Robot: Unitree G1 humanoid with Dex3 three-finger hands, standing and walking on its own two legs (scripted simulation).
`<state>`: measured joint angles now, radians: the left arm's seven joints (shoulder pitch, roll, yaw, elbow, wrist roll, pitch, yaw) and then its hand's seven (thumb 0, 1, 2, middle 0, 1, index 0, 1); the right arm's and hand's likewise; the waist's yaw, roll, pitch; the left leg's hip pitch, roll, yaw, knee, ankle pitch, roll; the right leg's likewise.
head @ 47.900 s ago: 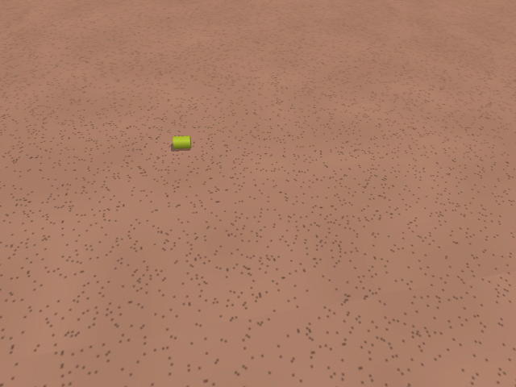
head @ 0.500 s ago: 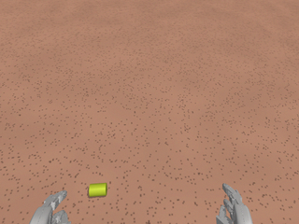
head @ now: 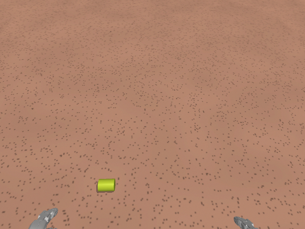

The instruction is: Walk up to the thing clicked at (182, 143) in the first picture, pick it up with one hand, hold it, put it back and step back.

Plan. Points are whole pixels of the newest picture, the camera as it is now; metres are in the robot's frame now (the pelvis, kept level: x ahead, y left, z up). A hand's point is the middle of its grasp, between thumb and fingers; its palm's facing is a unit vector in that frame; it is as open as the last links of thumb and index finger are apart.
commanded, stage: stand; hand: left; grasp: from above
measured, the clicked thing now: (106, 184) +0.47 +0.25 -0.71
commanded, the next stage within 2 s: none
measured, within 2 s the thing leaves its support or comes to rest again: neither
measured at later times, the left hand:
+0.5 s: hand out of the picture +0.05 +0.24 -0.13, palm faces +0.04 -0.94 -0.33, open 7.4 cm
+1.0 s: hand out of the picture +0.05 +0.23 -0.12, palm faces +0.03 -0.94 -0.33, open 7.4 cm
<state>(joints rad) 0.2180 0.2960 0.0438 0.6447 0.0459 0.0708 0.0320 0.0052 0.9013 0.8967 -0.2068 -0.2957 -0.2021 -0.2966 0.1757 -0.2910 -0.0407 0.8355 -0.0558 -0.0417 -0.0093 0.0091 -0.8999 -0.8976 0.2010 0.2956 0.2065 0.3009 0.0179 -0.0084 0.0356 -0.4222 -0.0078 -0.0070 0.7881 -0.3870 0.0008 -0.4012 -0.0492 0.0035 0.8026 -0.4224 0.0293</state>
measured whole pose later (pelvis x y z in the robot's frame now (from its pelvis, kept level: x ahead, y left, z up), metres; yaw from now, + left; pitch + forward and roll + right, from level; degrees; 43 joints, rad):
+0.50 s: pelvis +0.00 +0.01 +0.03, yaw +0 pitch -4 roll +0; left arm 0.18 0.28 0.04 1.08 0.03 0.01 0.03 0.00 0.90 0.90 -0.21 -0.30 -0.20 -0.30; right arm 0.16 -0.28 -0.04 1.08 -0.03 -0.01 -0.02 0.00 -0.90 -0.90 0.20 0.30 0.20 0.30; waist 0.01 0.01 0.06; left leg -0.15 -0.01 -0.01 0.44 -0.21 0.00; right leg -0.12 -0.05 -0.01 0.44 -0.24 0.04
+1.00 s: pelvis +0.01 -0.01 +0.04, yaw +0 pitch -3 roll +0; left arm 0.14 0.29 0.04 1.16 0.02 0.00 0.02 0.00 0.90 0.90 -0.21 -0.30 -0.20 -0.30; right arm 0.15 -0.31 -0.03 1.14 -0.02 0.00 -0.01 0.00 -0.90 -0.90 0.20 0.30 0.20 0.30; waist 0.00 0.02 0.07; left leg -0.12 0.01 -0.02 0.37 -0.19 -0.02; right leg -0.09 -0.03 -0.02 0.36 -0.21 0.02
